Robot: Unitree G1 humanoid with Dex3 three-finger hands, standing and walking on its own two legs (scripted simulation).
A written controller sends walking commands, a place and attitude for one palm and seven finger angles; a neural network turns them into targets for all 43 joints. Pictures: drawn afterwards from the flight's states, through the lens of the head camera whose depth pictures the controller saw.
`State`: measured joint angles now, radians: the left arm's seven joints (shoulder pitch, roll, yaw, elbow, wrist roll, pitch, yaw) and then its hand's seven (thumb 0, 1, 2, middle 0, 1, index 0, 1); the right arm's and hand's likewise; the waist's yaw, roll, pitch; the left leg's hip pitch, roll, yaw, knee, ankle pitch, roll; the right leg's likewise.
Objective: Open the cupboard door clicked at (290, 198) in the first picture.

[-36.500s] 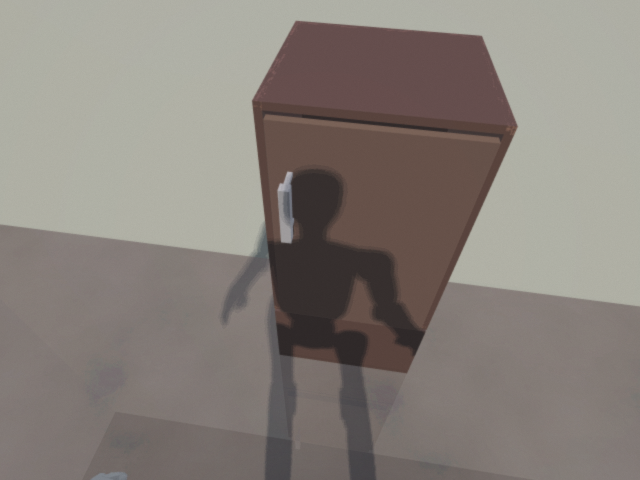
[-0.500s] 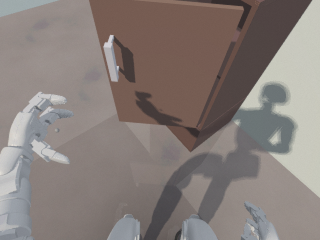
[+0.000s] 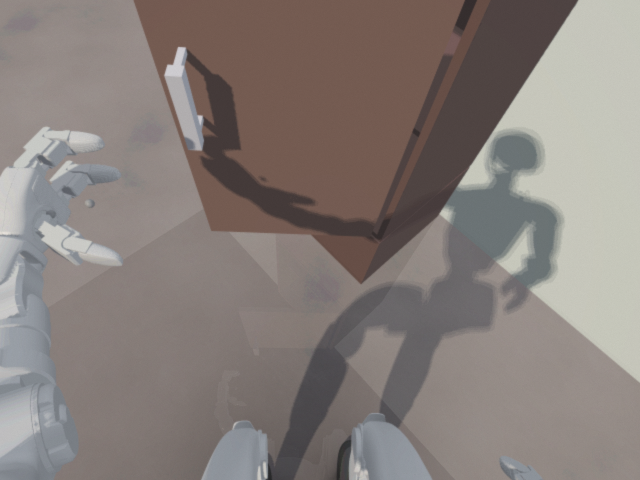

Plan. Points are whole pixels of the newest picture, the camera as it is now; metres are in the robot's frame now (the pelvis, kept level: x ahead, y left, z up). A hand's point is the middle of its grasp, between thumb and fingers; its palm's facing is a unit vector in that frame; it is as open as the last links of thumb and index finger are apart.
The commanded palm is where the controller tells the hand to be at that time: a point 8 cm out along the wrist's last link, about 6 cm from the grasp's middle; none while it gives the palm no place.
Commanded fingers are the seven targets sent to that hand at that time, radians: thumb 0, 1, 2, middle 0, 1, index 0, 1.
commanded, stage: move the hooked fingers beside the handle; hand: left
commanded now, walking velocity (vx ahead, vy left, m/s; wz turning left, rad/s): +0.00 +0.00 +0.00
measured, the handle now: (188, 101) +0.61 +0.19 +0.05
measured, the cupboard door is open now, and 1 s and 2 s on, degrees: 47 47 47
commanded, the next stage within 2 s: slide the fingers in behind the handle in 1.54 s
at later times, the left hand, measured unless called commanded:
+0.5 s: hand (124, 142) +0.52 +0.25 +0.06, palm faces -0.03 -1.00 -0.03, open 14.0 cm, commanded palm +0.51 +0.29 +0.05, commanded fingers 0.00 -0.50 0.30 -0.30 -1.20 -0.30 -1.20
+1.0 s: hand (135, 119) +0.57 +0.25 +0.05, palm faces -0.02 -1.00 -0.03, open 13.9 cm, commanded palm +0.55 +0.28 +0.05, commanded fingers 0.00 -0.50 0.30 -0.30 -1.20 -0.30 -1.20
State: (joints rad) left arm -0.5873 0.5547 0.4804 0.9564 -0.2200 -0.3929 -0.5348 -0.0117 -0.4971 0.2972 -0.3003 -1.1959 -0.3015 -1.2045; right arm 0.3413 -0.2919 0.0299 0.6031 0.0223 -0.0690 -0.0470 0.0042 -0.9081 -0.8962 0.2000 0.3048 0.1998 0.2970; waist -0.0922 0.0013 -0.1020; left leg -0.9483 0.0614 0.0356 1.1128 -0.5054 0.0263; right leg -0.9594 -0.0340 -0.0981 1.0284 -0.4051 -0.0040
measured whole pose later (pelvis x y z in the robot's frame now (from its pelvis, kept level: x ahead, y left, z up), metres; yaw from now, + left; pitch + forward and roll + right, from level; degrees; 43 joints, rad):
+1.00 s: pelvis +0.01 +0.01 -0.02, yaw -3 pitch +29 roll -6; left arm -1.02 0.80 0.56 1.21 -0.04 -0.32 -0.44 -0.01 -0.49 0.30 -0.30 -1.20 -0.30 -1.20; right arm 0.42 -0.27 0.09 0.58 -0.02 0.10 0.00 0.00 -0.91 -0.90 0.20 0.30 0.20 0.30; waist -0.24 0.03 -0.07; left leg -1.16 0.09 0.03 1.19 -0.54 0.04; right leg -1.16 0.00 -0.10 1.05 -0.40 0.01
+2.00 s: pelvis +0.00 +0.01 -0.02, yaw -2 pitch +27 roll -5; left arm -1.04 0.72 0.49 1.24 -0.04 -0.36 -0.37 -0.01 -0.50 0.30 -0.30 -1.20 -0.30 -1.20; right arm 0.39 -0.28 0.08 0.59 -0.02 0.09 0.00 0.00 -0.91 -0.90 0.20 0.30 0.20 0.30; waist -0.24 0.03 -0.08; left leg -1.15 0.08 0.01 1.20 -0.53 0.04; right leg -1.14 -0.01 -0.11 1.06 -0.40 0.01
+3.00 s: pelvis +0.01 +0.00 -0.01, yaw -1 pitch +27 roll -4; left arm -1.02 0.55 0.41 1.22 -0.03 -0.40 -0.22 -0.01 -0.50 0.30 -0.30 -1.20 -0.31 -1.21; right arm 0.39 -0.26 0.05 0.61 -0.04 0.08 0.02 0.00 -0.91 -0.90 0.20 0.30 0.20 0.30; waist -0.22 0.04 -0.10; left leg -1.12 0.07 0.02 1.18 -0.54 0.03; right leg -1.12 -0.01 -0.10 1.07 -0.42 0.00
